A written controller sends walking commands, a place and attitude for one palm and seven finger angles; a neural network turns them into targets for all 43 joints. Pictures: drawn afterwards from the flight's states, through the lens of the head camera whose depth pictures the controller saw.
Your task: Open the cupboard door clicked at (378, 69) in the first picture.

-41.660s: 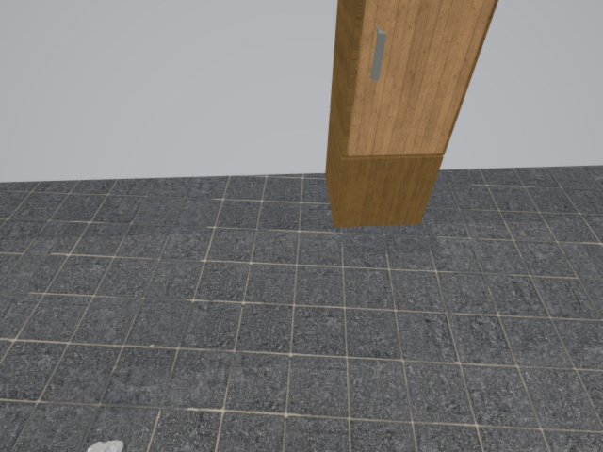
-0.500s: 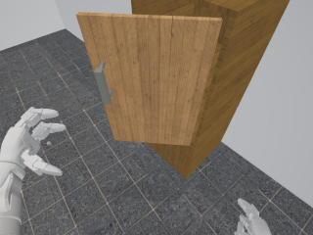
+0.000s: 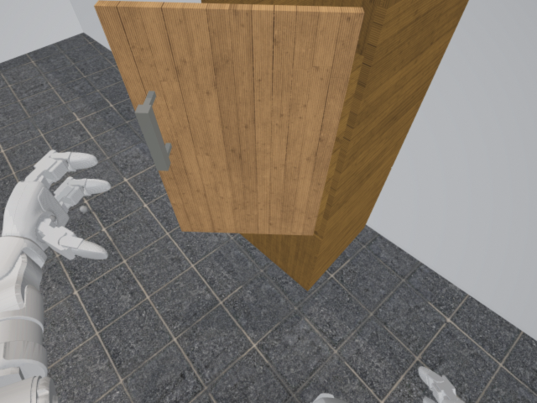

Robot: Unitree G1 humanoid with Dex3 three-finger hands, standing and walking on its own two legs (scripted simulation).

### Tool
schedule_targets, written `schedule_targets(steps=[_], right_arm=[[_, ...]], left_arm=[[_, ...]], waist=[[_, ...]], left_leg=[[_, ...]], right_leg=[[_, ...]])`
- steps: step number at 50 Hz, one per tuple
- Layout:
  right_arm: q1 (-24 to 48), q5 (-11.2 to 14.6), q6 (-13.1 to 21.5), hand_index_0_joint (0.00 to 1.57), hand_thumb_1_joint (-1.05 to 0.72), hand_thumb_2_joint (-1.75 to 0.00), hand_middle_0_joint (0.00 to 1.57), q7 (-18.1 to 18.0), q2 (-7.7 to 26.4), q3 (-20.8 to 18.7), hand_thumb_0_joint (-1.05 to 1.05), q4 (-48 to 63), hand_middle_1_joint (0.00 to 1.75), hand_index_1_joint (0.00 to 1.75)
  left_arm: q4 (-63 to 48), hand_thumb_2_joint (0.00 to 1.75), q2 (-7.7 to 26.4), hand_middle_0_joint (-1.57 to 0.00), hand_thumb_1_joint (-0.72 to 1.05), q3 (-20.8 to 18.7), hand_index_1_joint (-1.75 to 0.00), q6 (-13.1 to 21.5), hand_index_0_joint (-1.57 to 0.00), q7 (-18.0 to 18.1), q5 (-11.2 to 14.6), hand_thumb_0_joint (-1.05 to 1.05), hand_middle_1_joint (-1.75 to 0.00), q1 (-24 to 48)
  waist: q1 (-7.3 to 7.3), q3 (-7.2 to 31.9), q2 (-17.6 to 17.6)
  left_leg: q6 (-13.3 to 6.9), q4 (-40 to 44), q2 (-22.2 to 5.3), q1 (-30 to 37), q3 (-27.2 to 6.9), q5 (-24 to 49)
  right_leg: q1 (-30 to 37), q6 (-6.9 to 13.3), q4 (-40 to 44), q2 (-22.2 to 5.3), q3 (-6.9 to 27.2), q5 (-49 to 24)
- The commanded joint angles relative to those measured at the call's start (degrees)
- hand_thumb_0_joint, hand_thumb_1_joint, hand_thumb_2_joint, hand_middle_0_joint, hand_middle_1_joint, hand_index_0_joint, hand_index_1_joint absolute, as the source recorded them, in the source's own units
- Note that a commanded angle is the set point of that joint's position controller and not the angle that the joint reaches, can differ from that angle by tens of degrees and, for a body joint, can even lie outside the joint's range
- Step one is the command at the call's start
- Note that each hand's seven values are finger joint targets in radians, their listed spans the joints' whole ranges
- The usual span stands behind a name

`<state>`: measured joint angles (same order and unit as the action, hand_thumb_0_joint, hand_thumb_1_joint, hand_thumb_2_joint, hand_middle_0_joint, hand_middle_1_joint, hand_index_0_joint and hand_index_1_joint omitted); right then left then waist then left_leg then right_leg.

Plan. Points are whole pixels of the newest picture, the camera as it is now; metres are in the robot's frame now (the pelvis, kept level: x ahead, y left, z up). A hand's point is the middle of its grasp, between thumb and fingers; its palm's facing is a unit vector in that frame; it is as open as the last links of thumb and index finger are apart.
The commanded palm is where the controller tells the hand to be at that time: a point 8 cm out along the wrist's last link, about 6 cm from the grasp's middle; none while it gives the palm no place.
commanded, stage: move the hooked fingers beside the handle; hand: left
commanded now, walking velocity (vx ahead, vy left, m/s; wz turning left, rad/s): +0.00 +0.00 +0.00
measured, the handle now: (157, 132) +0.55 +0.22 +0.07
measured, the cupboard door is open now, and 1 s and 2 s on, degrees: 41 41 41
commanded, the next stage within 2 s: none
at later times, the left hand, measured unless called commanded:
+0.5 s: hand (98, 178) +0.42 +0.27 +0.09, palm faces +0.02 -1.00 -0.01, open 14.0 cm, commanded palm +0.39 +0.32 +0.09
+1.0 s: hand (115, 144) +0.49 +0.27 +0.10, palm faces -0.02 -1.00 -0.01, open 14.0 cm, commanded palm +0.47 +0.32 +0.08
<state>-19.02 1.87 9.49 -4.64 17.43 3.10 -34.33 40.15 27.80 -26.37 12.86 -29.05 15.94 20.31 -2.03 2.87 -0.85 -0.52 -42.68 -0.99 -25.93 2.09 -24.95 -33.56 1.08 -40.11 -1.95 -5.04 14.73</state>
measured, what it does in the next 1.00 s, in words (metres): stands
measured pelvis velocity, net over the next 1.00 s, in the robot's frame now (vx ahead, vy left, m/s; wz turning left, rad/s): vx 0.00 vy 0.01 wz -0.02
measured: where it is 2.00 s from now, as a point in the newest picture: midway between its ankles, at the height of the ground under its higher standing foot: outside the picture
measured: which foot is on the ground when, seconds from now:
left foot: down 0.00-1.00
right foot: down 0.00-1.00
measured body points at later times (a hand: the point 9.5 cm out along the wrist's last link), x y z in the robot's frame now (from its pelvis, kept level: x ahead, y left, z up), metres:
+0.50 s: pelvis +0.00 +0.00 -0.01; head +0.07 +0.01 +0.44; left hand +0.41 +0.33 +0.10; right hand +0.07 -0.27 -0.11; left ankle -0.04 +0.11 -0.71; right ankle +0.05 -0.11 -0.71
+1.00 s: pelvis +0.00 +0.01 -0.01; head +0.12 +0.03 +0.42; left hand +0.48 +0.32 +0.10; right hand +0.01 -0.26 -0.12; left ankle -0.04 +0.11 -0.71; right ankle +0.05 -0.11 -0.71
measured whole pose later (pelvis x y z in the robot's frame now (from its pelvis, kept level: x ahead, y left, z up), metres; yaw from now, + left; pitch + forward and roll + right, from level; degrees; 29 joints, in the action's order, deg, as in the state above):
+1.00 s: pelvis +0.00 +0.01 -0.01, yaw -1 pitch +18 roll -2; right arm -23.7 0.5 -1.6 -2.9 17.0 3.6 -34.6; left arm 67.2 39.2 -29.3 18.8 -28.5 8.4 49.1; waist -8.6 3.9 0.1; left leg -1.4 -49.1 -1.8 -39.5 2.4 -27.3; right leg -46.0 0.3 -43.2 -1.2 -4.6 14.8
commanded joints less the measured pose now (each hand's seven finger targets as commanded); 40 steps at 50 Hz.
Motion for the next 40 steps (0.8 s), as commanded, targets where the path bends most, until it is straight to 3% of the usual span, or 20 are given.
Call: schedule_targets(steps=[1,3,5,6,9,12,13,14,18,22,23,26,28,30,32,36,40], right_arm=[[-0.7,0.2,2.2,0.20,-0.90,-0.90,0.20,-0.8,8.3,-3.7,0.00,7.1,0.30,0.30],[-1.3,0.2,1.6,0.20,-0.90,-0.90,0.20,-0.9,8.5,-3.6,0.00,6.6,0.30,0.30],[-1.8,0.2,1.2,0.20,-0.90,-0.90,0.20,-1.0,8.6,-3.6,0.00,6.0,0.30,0.30],[-1.7,0.3,1.1,0.20,-0.90,-0.90,0.20,-1.1,8.5,-3.5,0.00,5.8,0.30,0.30],[-2.8,0.1,0.3,0.20,-0.90,-0.90,0.20,-1.1,8.9,-3.5,0.00,5.4,0.30,0.30],[-3.4,0.0,-0.3,0.20,-0.90,-0.90,0.20,-0.8,8.6,-3.5,0.00,5.6,0.30,0.30],[-3.9,0.0,-0.5,0.20,-0.90,-0.90,0.20,-0.7,8.7,-3.6,0.00,5.3,0.30,0.30],[-4.3,-0.1,-0.8,0.20,-0.90,-0.90,0.20,-0.6,9.0,-3.6,0.00,5.4,0.30,0.30],[-4.7,0.0,-2.1,0.20,-0.90,-0.90,0.20,-0.1,9.1,-3.7,0.00,6.1,0.30,0.30],[-5.3,0.1,-3.4,0.20,-0.90,-0.90,0.20,0.0,9.6,-3.6,0.00,5.7,0.30,0.30],[-5.6,0.1,-3.6,0.20,-0.90,-0.90,0.20,0.1,9.6,-3.6,0.00,5.8,0.30,0.30],[-6.8,-0.1,-4.3,0.20,-0.90,-0.90,0.20,-0.1,9.7,-3.9,0.00,5.2,0.30,0.30],[-7.3,-0.3,-4.7,0.20,-0.90,-0.90,0.20,-0.2,9.3,-3.9,0.00,4.9,0.30,0.30],[-7.7,-0.4,-5.1,0.20,-0.90,-0.90,0.20,-0.2,9.4,-3.9,0.00,4.3,0.30,0.30],[-8.2,-0.4,-5.7,0.20,-0.90,-0.90,0.20,-0.3,9.7,-3.8,0.00,3.9,0.30,0.30],[-9.1,-0.5,-6.8,0.20,-0.90,-0.90,0.20,-0.1,10.2,-3.5,0.00,3.5,0.30,0.30],[-10.5,-0.9,-7.7,0.20,-0.90,-0.90,0.20,0.2,10.3,-3.4,0.00,4.1,0.30,0.30]], left_arm=[[-11.2,0.30,16.8,-0.30,-0.50,-3.7,-1.20,4.9,-0.30,0.4,1.2,0.00,-1.20,19.8],[-9.7,0.30,18.0,-0.30,-0.50,-4.1,-1.20,5.3,-0.30,0.5,1.2,0.00,-1.20,22.4],[-7.3,0.30,18.6,-0.30,-0.50,-4.0,-1.20,5.7,-0.30,0.9,0.5,0.00,-1.20,25.3],[-6.9,0.30,18.0,-0.30,-0.50,-2.8,-1.20,6.0,-0.30,1.0,0.0,0.00,-1.20,27.3],[-3.4,0.30,22.0,-0.30,-0.50,-5.3,-1.20,6.2,-0.30,1.0,-1.0,0.00,-1.20,28.5],[-2.9,0.30,19.6,-0.30,-0.50,-2.4,-1.20,6.6,-0.30,0.5,-1.3,0.00,-1.20,32.0],[-1.7,0.30,21.2,-0.30,-0.50,-3.8,-1.20,6.7,-0.30,0.4,-1.4,0.00,-1.20,31.1],[0.4,0.30,22.3,-0.30,-0.50,-5.3,-1.20,6.7,-0.30,0.4,-1.1,0.00,-1.20,29.8],[2.6,0.30,22.4,-0.30,-0.50,-5.8,-1.20,6.5,-0.30,-0.4,-0.9,0.00,-1.20,28.7],[6.8,0.30,23.8,-0.30,-0.50,-4.6,-1.20,6.8,-0.30,-0.5,-2.1,0.00,-1.20,36.1],[7.4,0.30,22.8,-0.30,-0.50,-3.4,-1.20,7.0,-0.30,-0.8,-2.4,0.00,-1.20,37.1],[6.0,0.30,25.7,-0.30,-0.50,-4.6,-1.20,8.9,-0.30,-0.8,-3.1,0.00,-1.20,41.0],[4.8,0.30,24.6,-0.30,-0.50,-3.3,-1.20,10.0,-0.30,-1.4,-2.9,0.00,-1.20,43.4],[6.8,0.30,25.0,-0.30,-0.50,-3.9,-1.20,9.9,-0.30,-1.4,-2.9,0.00,-1.20,43.2],[8.7,0.30,24.6,-0.30,-0.50,-3.3,-1.20,9.3,-0.30,-1.6,-2.6,0.00,-1.20,45.0],[15.0,0.30,26.4,-0.30,-0.50,-3.5,-1.20,6.9,-0.30,-0.5,-4.7,0.00,-1.20,45.7],[14.7,0.30,29.2,-0.30,-0.50,-4.1,-1.20,7.8,-0.30,0.8,-6.6,0.00,-1.20,49.6]], waist=[[0.29,17.1,-3.1],[-0.17,17.5,-1.5],[-0.81,16.5,-1.5],[-1.24,16.0,-3.2],[-0.70,17.4,-3.4],[-1.32,19.3,-5.4],[-0.77,20.5,-5.0],[-0.60,20.5,-2.2],[-0.10,21.0,-2.7],[-2.21,16.4,-1.0],[-2.55,17.3,-1.3],[-2.91,21.9,-3.5],[-2.95,25.1,-6.8],[-3.10,24.8,-7.3],[-3.97,23.5,-5.2],[-4.59,19.3,-4.6],[-4.94,22.5,-4.9]], left_leg=[[0.0,6.6,1.3,-2.9,-2.2,17.4],[-0.1,6.4,1.2,-3.6,-2.2,16.8],[-0.3,6.4,1.3,-5.0,-2.1,14.3],[-0.3,6.4,1.4,-5.0,-2.0,13.4],[-0.4,5.8,1.3,-5.8,-2.1,14.5],[-0.3,5.1,1.2,-4.5,-2.0,17.8],[-0.2,4.9,1.1,-4.7,-2.1,18.6],[-0.3,4.8,1.1,-5.7,-2.1,18.8],[-0.3,4.4,1.1,-6.8,-1.5,20.5],[-0.7,4.1,1.0,-10.1,-1.8,15.0],[-0.8,4.1,1.1,-9.9,-1.6,14.0],[-0.9,3.0,1.1,-8.1,-1.7,16.5],[-0.4,2.5,1.0,-5.3,-2.1,19.8],[-0.2,2.2,0.8,-4.9,-2.5,20.9],[-0.3,2.0,0.6,-5.6,-2.9,21.0],[-0.4,2.4,0.6,-9.4,-3.0,17.1],[-0.4,1.6,0.5,-9.8,-3.3,18.1]], right_leg=[[16.9,0.6,2.4,1.5,3.9,-11.2],[17.0,0.6,2.2,1.7,4.0,-11.0],[16.1,0.3,2.6,1.5,4.4,-8.8],[15.2,0.3,2.7,1.4,4.5,-7.9],[16.3,0.5,2.0,1.4,4.8,-9.2],[15.8,0.8,0.9,1.6,4.5,-12.6],[16.6,0.7,0.7,1.6,4.5,-13.4],[17.4,0.5,0.7,1.6,4.6,-14.3],[17.9,0.6,0.0,1.6,4.8,-16.9],[14.4,0.5,0.5,1.7,5.2,-11.7],[14.0,0.3,0.6,1.7,5.3,-10.6],[14.4,0.3,-0.1,1.9,5.5,-12.7],[13.9,0.7,-1.0,2.2,5.1,-14.7],[12.5,0.7,-1.1,2.3,4.6,-14.6],[11.6,0.7,-1.2,2.5,4.2,-14.7],[8.9,0.4,-0.7,2.1,4.0,-11.4],[9.3,0.5,-1.7,2.4,4.2,-12.0]])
